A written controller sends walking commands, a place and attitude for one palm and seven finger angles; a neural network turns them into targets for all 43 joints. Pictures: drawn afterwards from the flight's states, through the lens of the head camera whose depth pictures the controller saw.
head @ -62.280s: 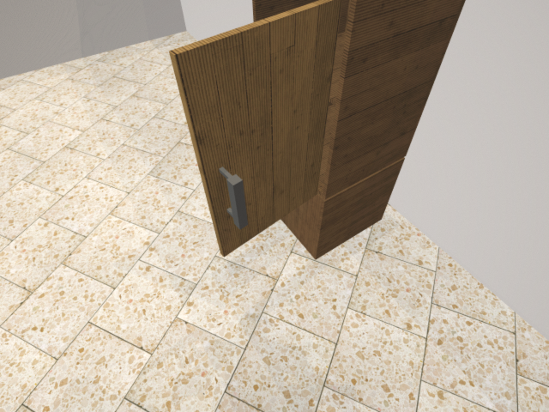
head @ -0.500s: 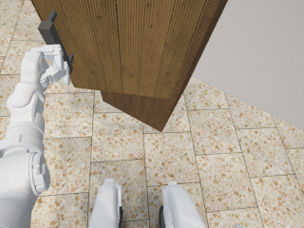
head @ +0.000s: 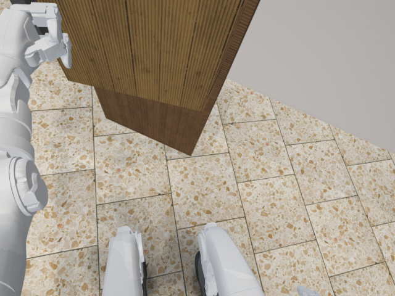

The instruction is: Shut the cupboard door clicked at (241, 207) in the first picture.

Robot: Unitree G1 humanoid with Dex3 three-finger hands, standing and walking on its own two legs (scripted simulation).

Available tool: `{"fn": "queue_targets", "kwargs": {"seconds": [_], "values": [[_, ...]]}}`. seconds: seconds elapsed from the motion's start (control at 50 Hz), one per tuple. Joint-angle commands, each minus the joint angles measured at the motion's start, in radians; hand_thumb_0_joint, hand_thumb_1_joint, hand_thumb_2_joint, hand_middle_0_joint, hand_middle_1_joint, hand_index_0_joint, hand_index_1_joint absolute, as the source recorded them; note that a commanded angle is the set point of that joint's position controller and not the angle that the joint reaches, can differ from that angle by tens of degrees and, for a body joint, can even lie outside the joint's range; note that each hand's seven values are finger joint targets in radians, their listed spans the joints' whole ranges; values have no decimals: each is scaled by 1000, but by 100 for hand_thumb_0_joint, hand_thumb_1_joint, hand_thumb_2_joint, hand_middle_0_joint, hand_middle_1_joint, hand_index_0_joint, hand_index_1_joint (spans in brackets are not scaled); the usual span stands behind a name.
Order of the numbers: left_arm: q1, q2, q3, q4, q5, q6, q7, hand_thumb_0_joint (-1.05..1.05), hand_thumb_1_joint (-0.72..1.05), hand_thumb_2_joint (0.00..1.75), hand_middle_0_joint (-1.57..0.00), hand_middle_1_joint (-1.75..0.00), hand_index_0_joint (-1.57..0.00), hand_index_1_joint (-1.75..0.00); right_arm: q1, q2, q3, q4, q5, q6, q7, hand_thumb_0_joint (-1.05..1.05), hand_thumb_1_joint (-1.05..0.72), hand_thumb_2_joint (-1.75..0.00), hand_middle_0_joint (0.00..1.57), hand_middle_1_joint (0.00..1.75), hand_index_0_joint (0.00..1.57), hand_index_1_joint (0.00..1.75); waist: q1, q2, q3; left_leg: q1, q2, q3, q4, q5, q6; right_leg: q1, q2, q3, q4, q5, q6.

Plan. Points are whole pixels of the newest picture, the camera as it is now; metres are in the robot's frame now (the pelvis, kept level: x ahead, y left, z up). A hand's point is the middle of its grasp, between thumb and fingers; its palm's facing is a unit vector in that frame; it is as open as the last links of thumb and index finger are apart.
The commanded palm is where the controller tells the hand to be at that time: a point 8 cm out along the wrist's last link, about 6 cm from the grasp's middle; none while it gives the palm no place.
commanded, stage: push the door shut along its arc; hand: left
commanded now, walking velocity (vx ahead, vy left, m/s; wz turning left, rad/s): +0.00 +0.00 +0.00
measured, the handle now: (38, 10) +0.63 +0.24 +0.08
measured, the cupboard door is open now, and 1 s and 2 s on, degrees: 13 4 4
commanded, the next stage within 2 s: pull the fist back off the door in 0.44 s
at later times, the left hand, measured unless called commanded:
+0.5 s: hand (78, 27) +0.59 +0.17 +0.08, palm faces -0.30 -0.95 -0.03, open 3.1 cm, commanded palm +0.62 +0.17 +0.08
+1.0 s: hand (85, 27) +0.58 +0.15 +0.09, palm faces +0.13 -0.99 -0.02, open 3.1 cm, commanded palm +0.55 +0.17 +0.08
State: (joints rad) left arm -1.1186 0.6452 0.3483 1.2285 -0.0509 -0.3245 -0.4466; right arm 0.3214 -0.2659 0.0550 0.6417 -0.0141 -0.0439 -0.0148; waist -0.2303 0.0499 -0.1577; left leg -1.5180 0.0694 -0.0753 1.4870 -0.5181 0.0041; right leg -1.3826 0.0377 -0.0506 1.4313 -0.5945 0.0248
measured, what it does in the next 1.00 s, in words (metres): stands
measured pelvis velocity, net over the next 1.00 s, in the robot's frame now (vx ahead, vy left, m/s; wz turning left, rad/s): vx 0.02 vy -0.01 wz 0.00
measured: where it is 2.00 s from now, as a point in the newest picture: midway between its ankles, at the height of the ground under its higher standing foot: (174, 290)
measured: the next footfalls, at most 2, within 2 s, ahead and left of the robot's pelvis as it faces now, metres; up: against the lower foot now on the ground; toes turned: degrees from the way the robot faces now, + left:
none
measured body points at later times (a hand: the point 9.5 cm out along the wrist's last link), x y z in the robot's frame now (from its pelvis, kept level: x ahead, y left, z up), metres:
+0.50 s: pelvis +0.00 +0.00 -0.02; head +0.21 +0.05 +0.38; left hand +0.60 +0.22 +0.08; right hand -0.01 -0.27 -0.11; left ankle +0.07 +0.12 -0.57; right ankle +0.04 -0.14 -0.57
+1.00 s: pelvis +0.02 -0.01 +0.02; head +0.19 +0.02 +0.43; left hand +0.57 +0.21 +0.09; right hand -0.01 -0.25 -0.09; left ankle +0.07 +0.12 -0.57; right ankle +0.04 -0.14 -0.57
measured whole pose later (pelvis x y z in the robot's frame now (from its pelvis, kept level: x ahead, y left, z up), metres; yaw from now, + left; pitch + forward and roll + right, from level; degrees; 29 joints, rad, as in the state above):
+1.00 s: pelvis +0.02 -0.01 +0.02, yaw +0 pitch +31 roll -5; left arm -1.07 0.49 0.42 1.18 0.03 -0.34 -0.01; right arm 0.41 -0.21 0.04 0.66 -0.08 -0.01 0.07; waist -0.23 0.08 -0.16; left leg -1.44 0.08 -0.06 1.41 -0.52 -0.01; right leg -1.32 0.05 -0.04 1.36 -0.59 0.01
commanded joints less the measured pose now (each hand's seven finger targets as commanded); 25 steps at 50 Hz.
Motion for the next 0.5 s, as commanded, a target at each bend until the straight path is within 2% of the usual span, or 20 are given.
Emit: {"fn": "queue_targets", "kwargs": {"seconds": [0.0, 0.02, 0.04, 0.08, 0.14, 0.16, 0.18, 0.22, 0.26, 0.32, 0.34, 0.36, 0.38, 0.42, 0.44, 0.46, 0.48], "values": [[-529, 190, -3, -225, -5, -47, -21, 0, 90, 90, -130, -150, -130, -150, 200, -206, -70, -29, 2, -7, -10, 0, -90, -90, 20, 30, 20, 30, -48, 257, -570, 692, -10, -55, -140, 289, 33, 5, 26, -17, -184, 215, -73], [-559, 200, -3, -252, -2, -44, -24, 0, 90, 90, -130, -150, -130, -150, 205, -212, -74, -27, 2, -6, -12, 0, -90, -90, 20, 30, 20, 30, -50, 267, -601, 713, -6, -60, -135, 305, 31, -2, 25, -16, -180, 224, -71], [-546, 180, -14, -233, -2, -30, -28, 0, 90, 90, -130, -150, -130, -150, 206, -211, -75, -26, 1, -6, -11, 0, -90, -90, 20, 30, 20, 30, -55, 260, -602, 711, -8, -61, -131, 301, 32, -7, 27, -19, -183, 224, -71], [-562, 219, 8, -206, -1, -10, -35, 0, 90, 90, -130, -150, -130, -150, 214, -214, -70, -24, 2, -4, -17, 0, -90, -90, 20, 30, 20, 30, -64, 229, -572, 661, -8, -53, -127, 272, 38, 7, 29, -17, -187, 214, -67], [-605, 254, 16, -174, 8, 10, -41, 0, 90, 90, -130, -150, -130, -150, 215, -212, -59, -21, 1, -10, -22, 0, -90, -90, 20, 30, 20, 30, -74, 232, -556, 607, -10, -44, -107, 248, 43, 4, 31, -13, -180, 203, -66], [-625, 285, 31, -185, 10, 10, -42, 0, 90, 90, -130, -150, -130, -150, 221, -213, -57, -22, 0, -13, -25, 0, -90, -90, 20, 30, 20, 30, -78, 227, -565, 586, -10, -37, -96, 258, 47, 17, 32, -9, -175, 212, -64], [-620, 284, 25, -155, 19, 18, -43, 0, 90, 90, -130, -150, -130, -150, 223, -212, -55, -21, -1, -13, -25, 0, -90, -90, 20, 30, 20, 30, -85, 208, -554, 563, -11, -34, -90, 251, 49, 23, 34, -10, -175, 211, -63], [-652, 280, 10, -197, 26, 10, -52, 0, 90, 90, -130, -150, -130, -150, 228, -211, -57, -20, -3, -18, -25, 0, -90, -90, 20, 30, 20, 30, -78, 282, -599, 625, -8, -43, -88, 292, 42, -6, 34, -15, -161, 225, -68], [-646, 264, 0, -194, 25, 25, -62, 0, 90, 90, -130, -150, -130, -150, 232, -215, -61, -17, -4, -19, -25, 0, -90, -90, 20, 30, 20, 30, -86, 266, -602, 638, -6, -48, -84, 295, 42, -23, 37, -20, -161, 226, -68], [-682, 283, 2, -202, 27, 40, -76, 0, 90, 90, -130, -150, -130, -150, 241, -216, -58, -12, -6, -23, -28, 0, -90, -90, 20, 30, 20, 30, -91, 284, -617, 636, -5, -48, -72, 316, 44, -25, 39, -23, -151, 241, -67], [-679, 279, -2, -179, 31, 53, -78, 0, 90, 90, -130, -150, -130, -150, 241, -216, -56, -9, -7, -23, -30, 0, -90, -90, 20, 30, 20, 30, -97, 272, -606, 618, -6, -46, -67, 301, 45, -23, 40, -23, -154, 236, -67], [-703, 298, 2, -194, 33, 55, -81, 0, 90, 90, -130, -150, -130, -150, 245, -215, -54, -6, -8, -25, -32, 0, -90, -90, 20, 30, 20, 30, -100, 283, -608, 610, -5, -42, -62, 306, 47, -19, 40, -22, -151, 242, -66], [-703, 286, -7, -179, 37, 65, -81, 0, 90, 90, -130, -150, -130, -150, 245, -215, -53, -6, -8, -25, -33, 0, -90, -90, 20, 30, 20, 30, -106, 269, -597, 602, -7, -40, -60, 300, 48, -16, 42, -21, -156, 242, -66], [-739, 306, -6, -196, 43, 64, -85, 0, 90, 90, -130, -150, -130, -150, 248, -217, -51, -3, -10, -30, -36, 0, -90, -90, 20, 30, 20, 30, -111, 293, -617, 609, -4, -43, -49, 305, 49, -38, 41, -23, -145, 239, -66], [-735, 287, -21, -156, 50, 76, -83, 0, 90, 90, -130, -150, -130, -150, 246, -214, -47, 1, -10, -31, -36, 0, -90, -90, 20, 30, 20, 30, -115, 297, -589, 597, -5, -44, -48, 291, 47, -52, 44, -26, -146, 229, -69], [-767, 278, -33, -176, 50, 78, -84, 0, 90, 90, -130, -150, -130, -150, 250, -216, -49, 4, -10, -33, -38, 0, -90, -90, 20, 30, 20, 30, -129, 305, -586, 606, -1, -46, -47, 281, 48, -70, 45, -29, -142, 224, -67], [-773, 275, -39, -173, 52, 83, -84, 0, 90, 90, -130, -150, -130, -150, 251, -215, -47, 7, -13, -35, -39, 0, -90, -90, 20, 30, 20, 30, -130, 309, -591, 601, -4, -42, -41, 278, 49, -64, 44, -27, -145, 225, -67]]}}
